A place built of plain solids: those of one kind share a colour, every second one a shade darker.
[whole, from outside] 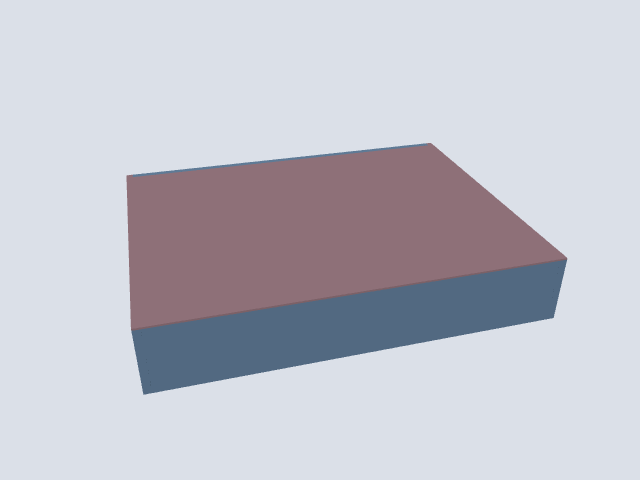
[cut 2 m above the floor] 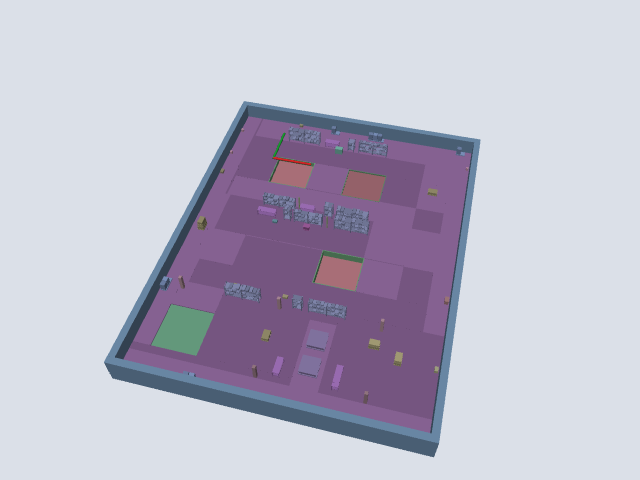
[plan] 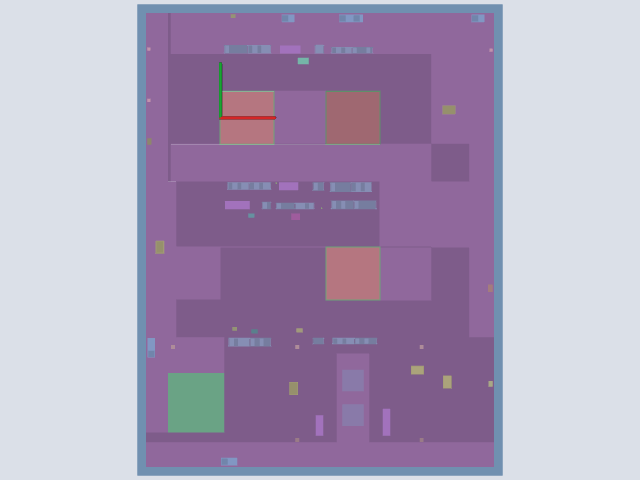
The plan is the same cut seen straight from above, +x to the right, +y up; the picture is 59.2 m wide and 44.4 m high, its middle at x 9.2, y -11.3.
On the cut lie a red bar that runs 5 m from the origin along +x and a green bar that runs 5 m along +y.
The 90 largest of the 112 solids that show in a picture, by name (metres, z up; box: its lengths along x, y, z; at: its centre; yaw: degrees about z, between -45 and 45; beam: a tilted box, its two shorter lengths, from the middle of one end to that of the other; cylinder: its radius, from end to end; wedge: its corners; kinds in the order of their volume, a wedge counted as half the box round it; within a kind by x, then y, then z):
{
 "floor_1": {"box": [2.04, 38.81, 1.4], "at": [-5.88, -9.7, -0.7]},
 "floor_2": {"box": [0.26, 15.6, 1.4], "at": [-4.73, 1.9, -0.7]},
 "floor_3": {"box": [0.76, 14.4, 1.4], "at": [-4.48, -13.1, -0.7]},
 "floor_4": {"box": [4.5, 0.1, 1.4], "at": [-2.35, -2.45, -0.7]},
 "floor_5": {"box": [4.5, 4.8, 1.4], "at": [-2.35, 0.0, -0.7]},
 "floor_6": {"box": [4.5, 0.1, 1.4], "at": [-2.35, 2.45, -0.7]},
 "floor_7": {"box": [5.2, 3.31, 1.4], "at": [-2.26, -21.95, -0.7]},
 "floor_8": {"box": [4.1, 4.8, 1.4], "at": [-2.05, -14.4, -0.7]},
 "floor_9": {"box": [17.65, 0.9, 1.4], "at": [1.93, -29.55, -0.7]},
 "floor_10": {"box": [13.8, 0.1, 1.4], "at": [2.8, -16.85, -0.7]},
 "floor_11": {"box": [13.8, 0.1, 1.4], "at": [2.8, -11.95, -0.7]},
 "floor_12": {"box": [9.7, 4.8, 1.4], "at": [4.85, -14.4, -0.7]},
 "floor_13": {"box": [19.3, 3.4, 1.4], "at": [5.05, -4.2, -0.7]},
 "floor_14": {"box": [18.8, 3.4, 1.4], "at": [5.3, -10.2, -0.7]},
 "floor_15": {"box": [18.8, 2.6, 1.4], "at": [5.3, -7.2, -0.7]},
 "floor_16": {"box": [10.41, 8.81, 1.4], "at": [5.55, -24.7, -0.7]},
 "floor_17": {"box": [4.7, 0.1, 1.4], "at": [7.35, -2.45, -0.7]},
 "floor_18": {"box": [4.7, 4.8, 1.4], "at": [7.35, 0.0, -0.7]},
 "floor_19": {"box": [4.7, 0.1, 1.4], "at": [7.35, 2.45, -0.7]},
 "floor_20": {"box": [24.1, 3.4, 1.4], "at": [7.45, 4.2, -0.7]},
 "floor_21": {"box": [32.2, 2.3, 1.4], "at": [9.2, -31.15, -0.7]},
 "floor_22": {"box": [27.6, 3.8, 1.4], "at": [9.2, 7.8, -0.7]},
 "floor_23": {"box": [27.1, 3.4, 1.4], "at": [9.45, -18.6, -0.7]},
 "floor_24": {"box": [3.0, 8.2, 1.4], "at": [12.25, -25.9, -0.7]},
 "floor_25": {"box": [3.0, 1.5, 1.4], "at": [12.25, -21.05, -0.7]},
 "floor_26": {"box": [4.8, 9.4, 1.4], "at": [17.1, -7.2, -0.7]},
 "floor_27": {"box": [4.7, 0.1, 1.4], "at": [17.15, -16.85, -0.7]},
 "floor_28": {"box": [4.7, 4.8, 1.4], "at": [17.15, -14.4, -0.7]},
 "floor_29": {"box": [4.7, 0.1, 1.4], "at": [17.15, -11.95, -0.7]},
 "floor_30": {"box": [4.7, 0.1, 1.4], "at": [17.15, -2.45, -0.7]},
 "floor_31": {"box": [4.7, 4.8, 1.4], "at": [17.15, 0.0, -0.7]},
 "floor_32": {"box": [4.7, 0.1, 1.4], "at": [17.15, 2.45, -0.7]},
 "floor_33": {"box": [11.55, 9.7, 1.4], "at": [19.52, -25.15, -0.7]},
 "floor_34": {"box": [3.5, 0.1, 1.4], "at": [21.25, -16.85, -0.7]},
 "floor_35": {"box": [3.5, 4.8, 1.4], "at": [21.25, -14.4, -0.7]},
 "floor_36": {"box": [3.5, 3.5, 1.4], "at": [21.25, -10.25, -0.7]},
 "floor_37": {"box": [3.5, 2.6, 1.4], "at": [21.25, -7.2, -0.7]},
 "floor_38": {"box": [3.5, 3.5, 1.4], "at": [21.25, -4.15, -0.7]},
 "floor_39": {"box": [3.5, 4.8, 1.4], "at": [21.25, 0.0, -0.7]},
 "floor_40": {"box": [3.5, 3.5, 1.4], "at": [21.25, 4.15, -0.7]},
 "floor_41": {"box": [2.3, 30.0, 1.4], "at": [24.15, -5.3, -0.7]},
 "wall_1": {"box": [0.8, 42.0, 7.7], "at": [-7.3, -11.3, 2.45]},
 "wall_2": {"box": [33.8, 0.8, 7.7], "at": [9.2, -32.7, 2.45]},
 "wall_3": {"box": [33.8, 0.8, 7.7], "at": [9.2, 10.1, 2.45]},
 "wall_4": {"box": [0.8, 42.0, 7.7], "at": [25.7, -11.3, 2.45]},
 "ceil_hall_1": {"box": [33.8, 43.6, 0.2], "at": [9.2, -11.3, 6.2]},
 "floor_pit_1": {"box": [4.9, 4.8, 0.81], "at": [2.45, 0.0, -0.99]},
 "floor_pit_2": {"box": [4.9, 4.8, 0.47], "at": [12.25, -14.4, -1.16]},
 "floor_pit_3": {"box": [4.9, 4.8, 1.23], "at": [12.25, 0.0, -0.79]},
 "floor_washbay_1": {"box": [5.2, 5.5, 1.29], "at": [-2.26, -26.36, -0.76]},
 "floor_band_1": {"box": [0.1, 4.8, 1.4], "at": [-0.05, 0.0, -0.7]},
 "floor_band_2": {"box": [5.0, 0.1, 1.4], "at": [2.4, 2.45, -0.7]},
 "floor_band_3": {"box": [5.1, 0.1, 1.4], "at": [2.45, -2.45, -0.7]},
 "floor_band_4": {"box": [0.1, 4.9, 1.4], "at": [4.95, 0.05, -0.7]},
 "floor_band_5": {"box": [0.1, 4.8, 1.4], "at": [9.75, -14.4, -0.7]},
 "floor_band_6": {"box": [0.1, 4.8, 1.4], "at": [9.75, 0.0, -0.7]},
 "floor_band_7": {"box": [5.0, 0.1, 1.4], "at": [12.2, -11.95, -0.7]},
 "floor_band_8": {"box": [5.0, 0.1, 1.4], "at": [12.2, 2.45, -0.7]},
 "floor_band_9": {"box": [5.1, 0.1, 1.4], "at": [12.25, -16.85, -0.7]},
 "floor_band_10": {"box": [5.1, 0.1, 1.4], "at": [12.25, -2.45, -0.7]},
 "floor_band_11": {"box": [0.1, 4.9, 1.4], "at": [14.75, -14.35, -0.7]},
 "floor_band_12": {"box": [0.1, 4.9, 1.4], "at": [14.75, 0.05, -0.7]},
 "wall_column_1": {"box": [0.36, 0.36, 6.1], "at": [-4.4, -21.2, 3.05]},
 "wall_column_2": {"box": [0.36, 0.36, 6.1], "at": [7.1, -29.8, 3.05]},
 "wall_column_3": {"box": [0.36, 0.36, 6.1], "at": [7.1, -21.2, 3.05]},
 "wall_column_4": {"box": [0.36, 0.36, 6.1], "at": [18.6, -29.8, 3.05]},
 "wall_column_5": {"box": [0.36, 0.36, 6.1], "at": [18.6, -21.2, 3.05]},
 "drums_1": {"box": [0.58, 0.58, 0.88], "at": [-6.4, -21.84, 0.56]},
 "drums_2": {"box": [0.7, 1.8, 0.12], "at": [-6.4, -21.27, 0.06]},
 "drums_3": {"box": [0.58, 0.58, 0.88], "at": [-6.4, -21.2, 0.56]},
 "drums_4": {"box": [0.58, 0.58, 0.88], "at": [1.02, -31.8, 0.56]},
 "drums_5": {"box": [1.2, 0.7, 0.12], "at": [6.25, 9.2, 0.06]},
 "drums_6": {"box": [0.58, 0.58, 0.88], "at": [11.94, 9.2, 0.56]},
 "drums_7": {"box": [2.2, 0.7, 0.12], "at": [12.07, 9.2, 0.06]},
 "drums_8": {"box": [0.58, 0.58, 0.88], "at": [12.58, 9.2, 0.56]},
 "drums_9": {"box": [0.58, 0.58, 0.88], "at": [23.55, 9.2, 0.56]},
 "drums_10": {"box": [1.2, 0.7, 0.12], "at": [23.82, 9.2, 0.06]},
 "pallet_1": {"box": [0.64, 1.04, 0.32], "at": [-5.61, -11.96, 1.13]},
 "pallet_2": {"box": [0.76, 1.16, 0.31], "at": [6.76, -25.03, 0.29]},
 "pallet_3": {"box": [1.1, 0.7, 0.35], "at": [18.21, -23.34, 0.64]},
 "pallet_4": {"box": [0.7, 1.1, 0.41], "at": [20.98, -24.44, 0.67]},
 "pallet_5": {"box": [1.16, 0.76, 0.34], "at": [21.14, 0.73, 0.31]},
 "lifttable_1": {"box": [2.0, 2.0, 0.07], "at": [12.25, -27.5, 0.58]},
 "lifttable_2": {"box": [2.0, 2.0, 0.07], "at": [12.25, -24.3, 0.58]},
 "trolley_1": {"box": [1.0, 0.6, 0.82], "at": [7.65, 5.25, 0.51]},
 "workbench_1": {"box": [2.3, 0.75, 0.05], "at": [1.55, -8.07, 0.88]},
 "workbench_2": {"box": [0.7, 2.5, 0.05], "at": [15.35, -28.15, 0.88]},
 "chest_1": {"box": [0.45, 0.7, 0.55], "at": [24.95, -15.76, 0.28]},
 "rack_1": {"box": [2.05, 0.8, 0.05], "at": [1.43, 6.35, 1.08]},
 "rack_2": {"box": [2.05, 0.8, 0.05], "at": [3.58, 6.35, 1.08]}
}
